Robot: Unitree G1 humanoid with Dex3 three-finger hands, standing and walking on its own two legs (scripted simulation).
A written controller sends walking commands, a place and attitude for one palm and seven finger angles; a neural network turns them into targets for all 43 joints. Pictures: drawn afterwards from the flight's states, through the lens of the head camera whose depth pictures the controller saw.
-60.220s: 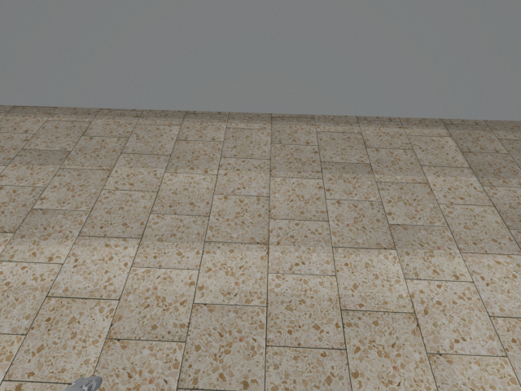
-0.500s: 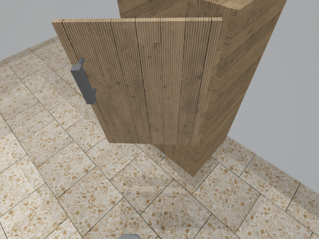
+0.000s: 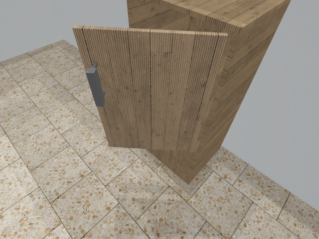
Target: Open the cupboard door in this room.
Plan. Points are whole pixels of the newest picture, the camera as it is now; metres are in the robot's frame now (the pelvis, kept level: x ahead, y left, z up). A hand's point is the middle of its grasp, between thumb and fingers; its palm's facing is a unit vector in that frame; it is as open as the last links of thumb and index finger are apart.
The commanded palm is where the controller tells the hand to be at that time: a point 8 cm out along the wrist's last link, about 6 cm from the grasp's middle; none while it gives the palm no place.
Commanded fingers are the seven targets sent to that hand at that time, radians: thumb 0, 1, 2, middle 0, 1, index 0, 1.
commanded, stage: look again from close up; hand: left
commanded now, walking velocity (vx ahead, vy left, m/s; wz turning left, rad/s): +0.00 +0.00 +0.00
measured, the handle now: (98, 84) +0.55 +0.24 +0.07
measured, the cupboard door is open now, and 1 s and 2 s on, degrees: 40 40 40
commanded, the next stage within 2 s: raise the hand with hooked fingers in 0.62 s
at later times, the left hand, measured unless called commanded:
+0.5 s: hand out of the picture +0.02 +0.18 -0.18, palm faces -0.01 -0.97 -0.22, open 7.4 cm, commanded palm none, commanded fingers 0.00 0.90 0.90 -0.20 -0.30 -0.20 -0.30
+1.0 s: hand (96, 195) +0.22 +0.17 +0.00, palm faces +0.08 -1.00 -0.03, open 7.9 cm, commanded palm +0.14 +0.24 -0.05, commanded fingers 0.00 0.55 0.75 -0.23 -0.53 -0.23 -0.53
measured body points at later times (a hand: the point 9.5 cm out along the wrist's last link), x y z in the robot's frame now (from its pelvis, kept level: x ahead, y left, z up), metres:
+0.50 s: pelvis +0.01 +0.01 -0.01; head +0.01 -0.01 +0.44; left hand +0.02 +0.24 -0.16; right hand +0.00 -0.20 -0.17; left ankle -0.01 +0.11 -0.74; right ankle +0.00 -0.11 -0.74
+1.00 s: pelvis -0.01 -0.01 -0.04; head +0.01 -0.01 +0.41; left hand +0.21 +0.23 +0.00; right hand +0.16 -0.28 -0.11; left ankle -0.01 +0.11 -0.74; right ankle +0.00 -0.11 -0.74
